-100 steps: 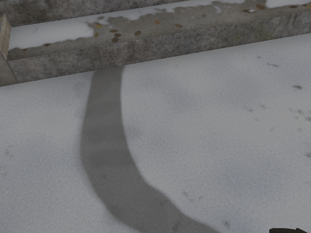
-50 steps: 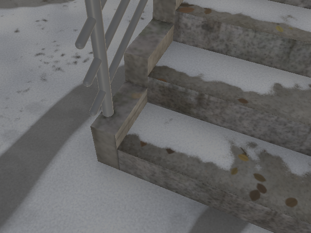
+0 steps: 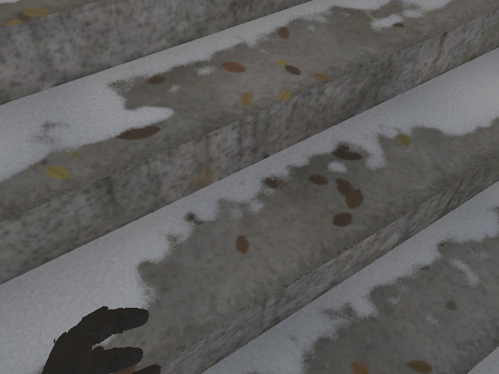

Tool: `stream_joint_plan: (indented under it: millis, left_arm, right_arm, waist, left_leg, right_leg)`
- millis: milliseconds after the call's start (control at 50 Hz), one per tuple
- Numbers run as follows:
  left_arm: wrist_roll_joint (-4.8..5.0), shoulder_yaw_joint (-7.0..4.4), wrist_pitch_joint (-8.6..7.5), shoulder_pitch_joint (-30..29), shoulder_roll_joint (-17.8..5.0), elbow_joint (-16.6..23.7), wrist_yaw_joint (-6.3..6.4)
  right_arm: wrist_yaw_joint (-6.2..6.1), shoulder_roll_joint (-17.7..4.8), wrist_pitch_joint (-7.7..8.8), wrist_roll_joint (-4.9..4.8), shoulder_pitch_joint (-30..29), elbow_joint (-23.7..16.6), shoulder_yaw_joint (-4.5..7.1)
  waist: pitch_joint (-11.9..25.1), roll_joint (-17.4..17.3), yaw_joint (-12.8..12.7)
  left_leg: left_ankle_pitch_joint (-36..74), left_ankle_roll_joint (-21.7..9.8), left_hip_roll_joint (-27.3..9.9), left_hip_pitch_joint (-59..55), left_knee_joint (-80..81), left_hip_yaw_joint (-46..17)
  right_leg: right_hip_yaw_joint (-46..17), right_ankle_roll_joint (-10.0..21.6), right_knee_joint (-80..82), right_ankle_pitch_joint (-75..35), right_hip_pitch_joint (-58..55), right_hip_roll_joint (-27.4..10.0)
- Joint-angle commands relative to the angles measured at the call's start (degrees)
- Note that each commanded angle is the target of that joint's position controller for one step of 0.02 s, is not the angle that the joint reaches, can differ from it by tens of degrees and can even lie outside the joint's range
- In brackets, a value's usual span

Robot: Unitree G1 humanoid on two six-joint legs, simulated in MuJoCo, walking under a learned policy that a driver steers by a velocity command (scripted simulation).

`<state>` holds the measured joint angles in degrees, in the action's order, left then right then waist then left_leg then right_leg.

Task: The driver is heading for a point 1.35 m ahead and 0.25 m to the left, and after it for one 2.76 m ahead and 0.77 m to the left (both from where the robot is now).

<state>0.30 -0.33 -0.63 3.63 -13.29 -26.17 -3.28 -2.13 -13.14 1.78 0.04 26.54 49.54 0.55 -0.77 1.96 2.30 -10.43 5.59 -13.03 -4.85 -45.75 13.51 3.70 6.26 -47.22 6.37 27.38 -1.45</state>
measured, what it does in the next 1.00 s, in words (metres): climbs, turning left: left foot 0.17 m higher, then right foot 0.17 m higher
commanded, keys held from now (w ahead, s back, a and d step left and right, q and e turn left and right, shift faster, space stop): w+e+shift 0.06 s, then w+q+shift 0.92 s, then w+e+shift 0.02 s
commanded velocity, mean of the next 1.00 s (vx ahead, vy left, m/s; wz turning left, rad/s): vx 1.00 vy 0.00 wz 0.41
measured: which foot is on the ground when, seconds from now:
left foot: up 0.00-0.28, down 0.30-0.68, up 0.70-1.00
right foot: down 0.00-0.28, up 0.30-0.62, down 0.64-1.00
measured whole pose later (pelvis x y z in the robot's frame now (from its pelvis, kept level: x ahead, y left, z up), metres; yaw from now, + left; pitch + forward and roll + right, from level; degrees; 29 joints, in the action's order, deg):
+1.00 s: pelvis +0.64 +0.07 +0.34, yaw +31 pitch +2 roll -4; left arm -2.2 -0.7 -4.3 27.1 -13.6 -57.0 1.0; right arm 2.1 -13.0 0.2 -2.7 -2.5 24.9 -1.0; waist 4.4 0.9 -1.7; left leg -18.7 -6.4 -4.1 74.3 -121.5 -4.2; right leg 19.0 -4.5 -27.0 24.0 2.7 -5.0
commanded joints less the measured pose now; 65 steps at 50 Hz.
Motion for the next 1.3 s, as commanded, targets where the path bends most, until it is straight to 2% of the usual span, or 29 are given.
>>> stream_joint_plan:
  millis: [20, 60, 140, 180, 200, 240, 280, 300, 320, 340, 380, 460, 600, 640, 660, 680, 700, 740, 780, 860, 980, 1060, 1080, 1120, 1140, 1160, 1200, 1240, 1300]
  left_arm:
    - [-1.32, -7.02, -1.17, 23.5, -18.6, -8.9, 1.43]
    - [-4.02, -7.04, -0.50, 38.9, -16.9, -16.1, 2.61]
    - [0.44, -1.09, 0.16, 14.8, -4.8, -21.6, 2.37]
    - [-1.82, 0.80, -1.66, -10.1, -3.8, -16.2, 2.52]
    - [-1.20, -0.73, -4.45, -13.5, -10.4, -14.6, 3.78]
    - [0.86, -5.15, -5.05, -2.6, -25.8, -16.9, 3.11]
    - [-0.73, -5.72, -3.64, -12.5, -23.8, -14.5, 3.23]
    - [-3.22, -3.73, -4.21, -16.4, -14.6, -11.9, 3.24]
    - [-3.20, -3.25, -4.91, 5.4, -2.0, -10.2, 1.93]
    - [-3.99, -1.15, -8.08, 7.5, 0.2, -9.4, -0.66]
    - [-4.74, 1.49, -8.41, -7.5, 6.9, -2.1, -1.14]
    - [-5.19, 5.29, -8.14, -15.4, 9.6, 2.7, -1.25]
    - [-1.82, 6.03, -8.15, -31.2, 8.3, 15.0, 3.32]
    - [1.60, 0.14, -7.50, -14.4, 2.6, 11.9, 4.86]
    - [2.00, -3.75, -7.54, 2.3, -5.1, 7.2, 5.96]
    - [-0.66, -5.95, -7.23, 17.2, -11.4, 1.6, 6.54]
    - [-0.10, -5.67, -6.33, 13.6, -11.7, 0.3, 7.57]
    - [1.81, -1.89, -5.53, 6.4, 1.7, -7.7, 7.64]
    - [-0.87, 1.99, -6.04, 3.1, 14.6, -16.0, 4.95]
    - [-2.44, 0.25, -5.79, 2.7, 6.9, -22.4, 3.16]
    - [-2.58, -0.52, -5.09, 17.2, -5.2, -25.3, 4.62]
    - [-0.46, -0.41, -3.94, 22.1, -9.7, -26.0, 6.72]
    - [0.19, 0.04, -4.58, 24.5, -9.3, -27.5, 6.26]
    - [-0.84, -1.00, -6.74, 21.9, -17.8, -28.0, 3.93]
    - [0.69, -1.62, -7.73, 16.1, -16.5, -22.3, 3.33]
    - [-0.36, -0.95, -8.97, 16.2, -10.0, -20.7, 1.32]
    - [4.26, -2.55, -8.00, 6.8, -4.6, -18.6, -0.31]
    - [2.06, -0.56, -6.87, 0.7, 4.6, -13.4, 0.54]
    - [2.66, 2.40, -4.99, 7.8, 11.0, -12.9, -1.60]
  right_arm:
    - [-0.81, -3.5, 4.50, 2.09, -18.3, -16.3, 1.11]
    - [0.57, -3.3, 10.26, 0.67, -27.9, -22.0, -0.40]
    - [2.80, 11.2, 4.87, -2.51, -27.6, -30.1, -8.01]
    - [2.55, 1.1, 2.66, -2.73, -23.5, -30.1, -6.20]
    - [2.28, -3.0, 1.60, -0.56, -9.1, -25.8, -4.28]
    - [-1.09, -6.9, 1.51, 2.43, 2.5, -18.4, -0.70]
    - [-0.65, -17.4, 1.86, 1.34, 18.6, -12.1, 3.25]
    - [0.74, -14.1, 0.53, 1.04, 18.8, -6.3, 2.87]
    - [0.96, -15.0, 1.77, 3.62, 0.4, -6.6, 2.66]
    - [2.82, -2.9, 1.52, 1.77, -2.9, -7.7, -0.29]
    - [6.86, 6.4, 0.98, -1.26, 5.8, 0.2, -2.09]
    - [5.09, 6.3, 2.84, -2.89, 7.7, 2.4, -1.62]
    - [-1.04, -0.6, -0.37, -3.88, 10.8, 1.8, 0.98]
    - [-0.69, -5.2, 2.40, -1.48, 6.1, 0.9, 1.50]
    - [0.62, -8.6, 4.06, -0.76, -1.5, -1.6, 3.36]
    - [2.42, -4.2, 6.05, -1.51, -4.1, -5.8, 2.38]
    - [3.65, -2.9, 6.40, 1.48, -7.7, -7.6, 2.59]
    - [4.55, 3.4, 4.02, 2.00, -15.2, -14.0, 0.75]
    - [5.58, 6.9, 0.77, 1.89, -13.4, -16.4, -1.42]
    - [5.19, 7.6, -0.34, -2.51, -16.2, -20.4, -3.65]
    - [4.67, 3.7, -1.90, -3.28, -30.7, -28.2, -4.26]
    - [6.96, 7.3, 0.17, -1.67, -42.8, -35.5, -9.22]
    - [6.39, 3.7, 0.49, -1.91, -43.6, -34.1, -7.62]
    - [4.82, -6.5, 1.92, -1.38, -16.3, -28.2, -1.63]
    - [3.60, -16.8, 1.89, 1.46, -1.8, -22.0, 2.69]
    - [2.06, -21.9, 1.63, 1.52, 7.2, -15.8, 4.58]
    - [2.42, -12.9, 2.95, 0.92, 3.7, -12.1, 2.36]
    - [4.88, 1.5, 3.43, 2.03, -4.8, -5.8, -0.89]
    - [5.90, 9.1, 3.49, 2.03, -6.7, 2.0, -2.34]
  waist:
    - [-2.1, 14.4, -8.2]
    - [25.7, 2.5, -16.9]
    - [-2.9, 7.3, 3.8]
    - [-9.7, 6.1, 14.5]
    - [0.0, 6.5, 20.8]
    - [22.3, 6.3, 21.4]
    - [20.4, 4.9, 27.9]
    - [13.7, -3.0, 23.7]
    - [9.3, -46.1, -1.9]
    - [9.9, -33.1, -2.9]
    - [5.4, -11.1, -3.9]
    - [-3.9, 0.3, -2.2]
    - [1.0, -4.8, -0.7]
    - [16.3, -13.6, -11.8]
    - [25.5, -11.8, -19.5]
    - [40.3, 15.2, -19.7]
    - [36.8, 31.1, -15.7]
    - [4.7, 14.5, -6.9]
    - [-2.0, -2.5, 2.4]
    - [-6.5, -4.0, 6.3]
    - [-5.3, -3.6, -1.5]
    - [-2.4, -1.1, -2.4]
    - [0.4, -4.3, -2.7]
    - [16.8, 14.2, 14.2]
    - [24.8, 3.2, 18.2]
    - [36.2, -19.4, 13.3]
    - [22.4, -4.3, 9.7]
    - [4.3, -1.7, 1.9]
    - [1.6, -3.7, -6.5]
  left_leg:
    - [-25.7, -4.2, 12.3, 59.9, -66.1, -6.7]
    - [-25.8, -5.5, 13.7, 82.3, -93.1, -15.1]
    - [-33.8, -7.7, 5.6, 93.3, -100.1, -18.0]
    - [-16.9, -5.8, 8.4, 57.1, -63.4, -12.2]
    - [-0.6, -4.1, 13.2, 25.1, -52.0, -9.4]
    - [-10.7, -4.3, 19.8, 4.5, -48.1, -5.4]
    - [-0.5, -9.7, 13.9, 12.2, 2.1, -15.3]
    - [7.2, -13.2, 13.0, 6.3, 20.3, -23.6]
    - [3.8, -24.3, 8.1, 7.1, 22.0, -66.0]
    - [7.1, -21.4, 11.0, 10.1, 21.0, -61.6]
    - [23.3, -14.7, 17.2, 13.0, 14.7, -32.5]
    - [7.3, -19.6, 15.6, 16.1, 23.6, -44.2]
    - [29.4, -20.9, 10.0, 21.5, 40.1, -48.3]
    - [76.9, -19.8, 8.2, 27.4, 29.7, -46.3]
    - [88.4, -18.3, 11.1, 34.0, 8.4, -44.4]
    - [57.7, -17.3, 18.0, 46.5, -20.5, -40.8]
    - [5.2, -15.4, 21.8, 52.9, -47.4, -35.2]
    - [-4.5, -14.8, 18.1, 66.6, -73.4, -26.7]
    - [-7.4, -17.0, 13.3, 64.4, -80.5, -22.8]
    - [-0.1, -13.4, 7.7, 62.4, -64.0, -21.9]
    - [-13.9, -11.5, 7.0, 94.9, -79.2, -19.8]
    - [-15.0, -11.5, 2.2, 60.6, -39.5, -8.4]
    - [-18.9, -12.1, 9.1, 43.7, -33.0, 0.1]
    - [-20.3, -16.3, 18.6, 9.4, -23.7, -3.9]
    - [-12.7, -21.6, 8.0, -7.9, -12.2, -30.7]
    - [-21.3, -21.6, -3.3, -17.0, 16.8, -61.3]
    - [-35.9, -14.7, -8.7, -3.7, 26.1, -62.2]
    - [-28.6, -11.9, -6.3, 21.4, 21.9, -43.5]
    - [-4.8, -4.6, -2.4, 23.1, 19.4, -21.9]
  right_leg:
    - [-13.8, 6.6, 19.3, -72.6, -56.8, -8.6]
    - [-32.8, 17.9, 16.0, -46.4, -73.1, -15.9]
    - [-15.7, 4.8, 32.3, -6.7, -24.6, -19.2]
    - [6.4, -0.6, 43.6, -19.6, 22.2, -6.7]
    - [11.8, 1.2, 43.0, -32.4, 32.9, -1.8]
    - [4.6, 4.7, 32.8, -100.3, 1.9, -10.8]
    - [-0.6, 1.5, -3.3, -101.9, -30.0, -10.0]
    - [-2.8, 1.6, -29.3, -50.3, -20.3, -5.1]
    - [-12.6, -2.3, -58.6, 2.7, 8.5, 12.3]
    - [-15.3, -0.6, -69.5, 8.1, 10.7, 10.3]
    - [-4.7, -1.0, -73.0, 24.4, 17.9, 11.5]
    - [0.1, -2.8, -64.1, 27.7, 34.7, 6.1]
    - [7.5, -5.9, -23.5, 27.5, 16.5, 3.9]
    - [4.3, -4.6, -18.4, 17.4, -22.4, 7.2]
    - [-14.3, 1.4, -11.5, 25.0, -38.7, 1.2]
    - [-52.1, 9.0, 10.3, 55.3, -54.2, -15.4]
    - [-79.1, 11.8, 31.5, 63.2, -46.4, -23.2]
    - [-59.0, 11.0, 31.1, 54.5, -18.7, -22.3]
    - [-33.6, 4.0, 24.2, 34.9, -2.4, -19.3]
    - [-2.9, -1.9, 31.0, 14.0, 7.4, -14.9]
    - [3.5, -1.2, 33.1, 0.5, -30.5, -18.5]
    - [8.3, 2.0, 53.2, -3.7, -12.8, -18.1]
    - [11.2, 3.7, 49.2, -27.8, -11.0, -15.2]
    - [7.2, 5.0, 20.4, -107.0, -14.5, -17.9]
    - [3.6, 0.2, -4.0, -91.0, 1.9, -12.2]
    - [-8.5, -1.0, -23.9, -6.4, 9.3, -0.9]
    - [-18.9, -0.9, -50.7, 1.6, 22.1, 2.0]
    - [-16.0, 1.6, -60.4, -5.5, 25.4, -1.8]
    - [-18.3, 6.7, -77.7, -12.1, 37.0, -0.7]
